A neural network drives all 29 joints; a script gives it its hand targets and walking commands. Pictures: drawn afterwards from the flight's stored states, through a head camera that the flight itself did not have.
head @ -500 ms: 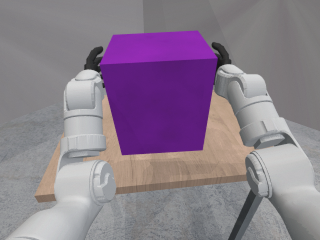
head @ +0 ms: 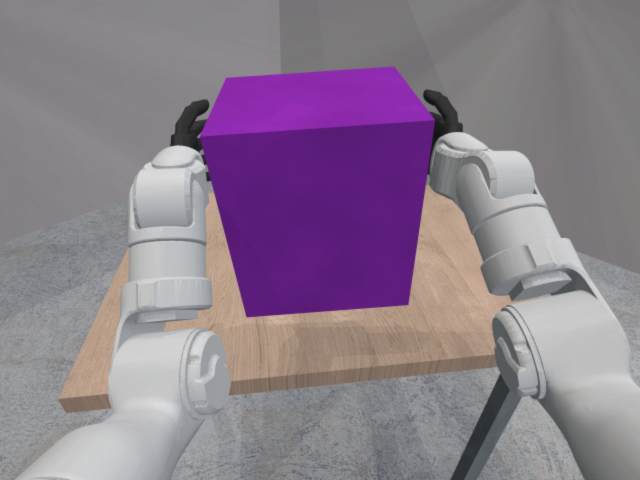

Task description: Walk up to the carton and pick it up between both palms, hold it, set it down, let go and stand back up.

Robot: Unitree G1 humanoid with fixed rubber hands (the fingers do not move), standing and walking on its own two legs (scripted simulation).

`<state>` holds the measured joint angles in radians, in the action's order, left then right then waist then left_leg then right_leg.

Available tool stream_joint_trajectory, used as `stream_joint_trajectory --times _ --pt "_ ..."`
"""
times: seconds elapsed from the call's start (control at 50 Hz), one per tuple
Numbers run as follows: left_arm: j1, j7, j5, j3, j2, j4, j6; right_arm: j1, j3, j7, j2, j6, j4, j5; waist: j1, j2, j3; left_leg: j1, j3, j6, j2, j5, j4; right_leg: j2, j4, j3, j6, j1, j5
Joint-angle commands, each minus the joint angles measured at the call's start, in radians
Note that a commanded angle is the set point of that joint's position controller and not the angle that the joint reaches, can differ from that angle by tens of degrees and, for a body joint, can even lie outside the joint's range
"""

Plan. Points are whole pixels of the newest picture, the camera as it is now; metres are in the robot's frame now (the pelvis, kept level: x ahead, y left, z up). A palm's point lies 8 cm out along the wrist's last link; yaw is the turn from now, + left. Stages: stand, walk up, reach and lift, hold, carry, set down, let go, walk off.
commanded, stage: hold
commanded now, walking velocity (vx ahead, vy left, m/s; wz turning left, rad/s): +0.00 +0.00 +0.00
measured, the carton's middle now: (319, 193) +0.37 +0.00 +0.26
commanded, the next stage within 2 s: none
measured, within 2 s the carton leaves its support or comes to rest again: neither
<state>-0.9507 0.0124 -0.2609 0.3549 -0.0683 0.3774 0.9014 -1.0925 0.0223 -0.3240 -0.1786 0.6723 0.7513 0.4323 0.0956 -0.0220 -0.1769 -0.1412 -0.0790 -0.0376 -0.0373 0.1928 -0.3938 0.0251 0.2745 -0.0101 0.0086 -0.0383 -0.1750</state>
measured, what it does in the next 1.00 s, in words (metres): stands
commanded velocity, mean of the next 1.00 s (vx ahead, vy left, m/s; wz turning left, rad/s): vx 0.00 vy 0.00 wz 0.00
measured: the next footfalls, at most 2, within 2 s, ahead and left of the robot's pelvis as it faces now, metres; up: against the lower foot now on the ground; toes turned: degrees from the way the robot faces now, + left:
none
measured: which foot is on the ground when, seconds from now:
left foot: down 0.00-1.00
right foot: down 0.00-1.00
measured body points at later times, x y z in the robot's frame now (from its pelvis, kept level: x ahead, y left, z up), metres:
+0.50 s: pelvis +0.00 +0.00 +0.00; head -0.10 +0.02 +0.44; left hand +0.38 +0.16 +0.30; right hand +0.37 -0.14 +0.32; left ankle +0.02 +0.14 -0.75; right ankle -0.01 -0.13 -0.75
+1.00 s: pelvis +0.00 +0.00 +0.00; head -0.10 +0.03 +0.44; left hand +0.38 +0.17 +0.30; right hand +0.38 -0.13 +0.32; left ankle +0.02 +0.14 -0.75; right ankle -0.01 -0.13 -0.75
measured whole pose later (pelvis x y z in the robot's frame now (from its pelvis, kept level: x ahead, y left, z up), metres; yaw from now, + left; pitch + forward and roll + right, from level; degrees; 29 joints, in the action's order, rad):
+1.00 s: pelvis +0.00 +0.00 +0.00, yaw +1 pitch -3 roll -2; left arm -0.99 0.01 -0.24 0.35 -0.09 0.42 0.89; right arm -1.11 0.00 -0.32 -0.17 0.67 0.78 0.41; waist 0.09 -0.03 -0.19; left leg -0.16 -0.10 -0.04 -0.03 0.18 -0.39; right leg 0.03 0.27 -0.01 0.00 -0.05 -0.17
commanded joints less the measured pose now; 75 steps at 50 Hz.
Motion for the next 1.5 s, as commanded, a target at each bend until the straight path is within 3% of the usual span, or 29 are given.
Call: stream_joint_trajectory --times 0.0,0.12,0.16,0.26,0.32,0.36,0.46,0.48,0.54,0.64,0.7,0.9,0.94,0.96,0.98,1.1,1.22,1.34,1.48 --pt "-0.797 0.12 0.204 -0.362 0.542 -0.148 -0.092 -0.778 0.225 0.153 0.647 -0.015 -0.32 0.194 -0.02 0.074 -0.338 0.151 0.048 -0.033 0.085 -0.325 0.013 0.069 -0.011 0.01 0.049 0.058 0.263" --pt "-0.756 0.13 0.208 -0.364 0.556 -0.134 -0.077 -0.785 0.223 0.143 0.642 -0.015 -0.364 0.19 -0.016 0.056 -0.321 0.16 0.05 -0.029 0.083 -0.305 0.017 0.071 -0.017 0.011 0.048 0.055 0.262" --pt "-0.785 0.134 0.209 -0.37 0.55 -0.147 -0.078 -0.779 0.216 0.141 0.643 -0.015 -0.333 0.184 -0.013 0.062 -0.311 0.156 0.051 -0.033 0.081 -0.27 0.024 0.072 -0.019 0.01 0.043 0.046 0.228" --pt "-0.79 0.138 0.221 -0.407 0.573 -0.165 -0.081 -0.774 0.207 0.14 0.636 -0.013 -0.357 0.165 0.024 0.074 -0.332 0.165 0.044 -0.036 0.081 -0.291 0.023 0.071 -0.018 0.008 0.043 0.054 0.257" --pt "-0.776 0.141 0.211 -0.385 0.564 -0.144 -0.08 -0.777 0.209 0.134 0.636 -0.01 -0.362 0.169 0.011 0.074 -0.306 0.134 0.047 -0.03 0.088 -0.277 0.024 0.063 -0.015 0.007 0.048 0.07 0.265" --pt "-0.779 0.142 0.216 -0.401 0.579 -0.155 -0.081 -0.781 0.203 0.134 0.63 -0.014 -0.366 0.167 0.02 0.095 -0.331 0.159 0.04 -0.039 0.081 -0.279 0.023 0.068 -0.014 0.012 0.045 0.069 0.249" --pt "-0.789 0.145 0.196 -0.36 0.564 -0.089 -0.087 -0.786 0.185 0.149 0.639 -0.01 -0.298 0.142 0.005 0.073 -0.27 0.093 0.05 -0.021 0.082 -0.17 0.061 0.061 -0.027 0.004 0.045 0.045 0.144" --pt "-0.796 0.144 0.196 -0.356 0.564 -0.083 -0.091 -0.794 0.19 0.151 0.651 -0.012 -0.303 0.144 0.007 0.055 -0.276 0.089 0.05 -0.016 0.084 -0.174 0.06 0.06 -0.023 0.002 0.048 0.05 0.165" --pt "-0.822 0.137 0.198 -0.349 0.561 -0.1 -0.098 -0.81 0.196 0.157 0.652 -0.016 -0.287 0.162 -0.007 0.082 -0.316 0.099 0.043 -0.019 0.081 -0.195 0.051 0.059 -0.01 0.002 0.046 0.061 0.187" --pt "-0.83 0.127 0.201 -0.326 0.535 -0.078 -0.1 -0.83 0.206 0.158 0.67 -0.017 -0.293 0.177 -0.036 0.043 -0.321 0.099 0.054 -0.009 0.086 -0.198 0.045 0.062 -0.017 0.005 0.052 0.042 0.184" --pt "-0.828 0.127 0.205 -0.327 0.54 -0.061 -0.104 -0.816 0.188 0.158 0.666 -0.016 -0.259 0.162 -0.029 0.034 -0.301 0.099 0.055 -0.006 0.079 -0.18 0.058 0.065 -0.026 0.002 0.048 0.033 0.163" --pt "-0.824 0.139 0.217 -0.353 0.561 -0.057 -0.095 -0.808 0.157 0.152 0.627 -0.016 -0.271 0.159 0.012 0.082 -0.29 0.117 0.041 -0.029 0.078 -0.2 0.043 0.063 -0.033 0.004 0.035 0.025 0.166" --pt "-0.83 0.14 0.235 -0.386 0.591 -0.096 -0.099 -0.811 0.158 0.151 0.616 -0.022 -0.312 0.164 0.037 0.122 -0.344 0.134 0.039 -0.045 0.076 -0.233 0.028 0.066 -0.024 0.005 0.031 0.042 0.181" --pt "-0.754 0.136 0.228 -0.425 0.651 -0.07 -0.083 -0.763 0.141 0.155 0.536 -0.016 -0.238 0.145 0.054 0.203 -0.293 0.098 0.055 -0.083 0.059 -0.257 0.039 0.064 -0.013 -0.014 0.004 0.027 0.19" --pt "-0.77 0.138 0.222 -0.415 0.64 -0.103 -0.083 -0.771 0.151 0.159 0.561 -0.022 -0.242 0.146 0.044 0.164 -0.298 0.093 0.046 -0.08 0.063 -0.263 0.039 0.07 -0.011 0.002 0.012 0.058 0.183" --pt "-0.806 0.116 0.227 -0.4 0.59 -0.164 -0.096 -0.797 0.204 0.17 0.627 -0.028 -0.297 0.191 0.003 0.108 -0.36 0.145 0.04 -0.053 0.07 -0.341 0.009 0.076 -0.003 0.014 0.037 0.062 0.246" --pt "-0.797 0.098 0.214 -0.375 0.568 -0.13 -0.097 -0.826 0.237 0.165 0.671 -0.031 -0.33 0.21 -0.037 0.05 -0.358 0.152 0.045 -0.02 0.08 -0.306 0.007 0.075 -0.012 0.01 0.057 0.044 0.24" --pt "-0.79 0.107 0.208 -0.349 0.566 -0.051 -0.101 -0.841 0.211 0.155 0.678 -0.029 -0.304 0.181 -0.028 0.013 -0.308 0.122 0.055 0.001 0.086 -0.2 0.032 0.061 -0.032 -0.002 0.061 0.015 0.192" --pt "-0.809 0.127 0.216 -0.341 0.571 -0.013 -0.107 -0.838 0.17 0.149 0.655 -0.024 -0.255 0.156 -0.001 0.037 -0.294 0.091 0.056 -0.009 0.086 -0.158 0.045 0.052 -0.037 -0.009 0.048 0.01 0.161"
